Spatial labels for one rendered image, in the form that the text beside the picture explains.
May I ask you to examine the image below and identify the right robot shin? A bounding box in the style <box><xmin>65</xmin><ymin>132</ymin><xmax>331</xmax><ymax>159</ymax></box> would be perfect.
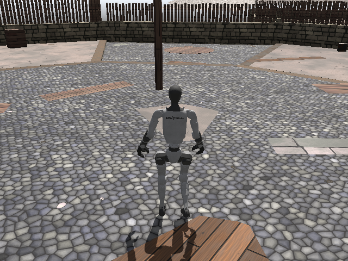
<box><xmin>181</xmin><ymin>173</ymin><xmax>189</xmax><ymax>210</ymax></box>

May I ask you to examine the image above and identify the left robot hand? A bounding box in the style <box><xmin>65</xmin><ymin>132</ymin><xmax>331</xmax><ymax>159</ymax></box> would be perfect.
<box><xmin>137</xmin><ymin>146</ymin><xmax>149</xmax><ymax>158</ymax></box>

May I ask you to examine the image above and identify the right robot forearm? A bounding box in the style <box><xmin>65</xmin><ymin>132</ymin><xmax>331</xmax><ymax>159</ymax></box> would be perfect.
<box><xmin>195</xmin><ymin>131</ymin><xmax>203</xmax><ymax>148</ymax></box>

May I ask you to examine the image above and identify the left robot forearm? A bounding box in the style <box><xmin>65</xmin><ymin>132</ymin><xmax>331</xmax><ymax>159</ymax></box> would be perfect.
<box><xmin>139</xmin><ymin>130</ymin><xmax>151</xmax><ymax>148</ymax></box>

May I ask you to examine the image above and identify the left robot upper arm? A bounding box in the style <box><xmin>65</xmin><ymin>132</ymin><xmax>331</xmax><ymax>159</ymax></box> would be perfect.
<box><xmin>146</xmin><ymin>109</ymin><xmax>164</xmax><ymax>138</ymax></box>

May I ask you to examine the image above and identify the right robot upper arm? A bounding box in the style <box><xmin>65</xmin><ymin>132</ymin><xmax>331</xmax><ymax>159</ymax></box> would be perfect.
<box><xmin>186</xmin><ymin>109</ymin><xmax>200</xmax><ymax>139</ymax></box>

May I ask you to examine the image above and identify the right robot hand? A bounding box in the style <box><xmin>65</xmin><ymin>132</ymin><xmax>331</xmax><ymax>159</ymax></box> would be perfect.
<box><xmin>192</xmin><ymin>145</ymin><xmax>204</xmax><ymax>154</ymax></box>

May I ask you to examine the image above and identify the right robot foot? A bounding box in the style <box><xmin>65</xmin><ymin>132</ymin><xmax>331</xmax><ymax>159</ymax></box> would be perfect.
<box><xmin>181</xmin><ymin>208</ymin><xmax>190</xmax><ymax>218</ymax></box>

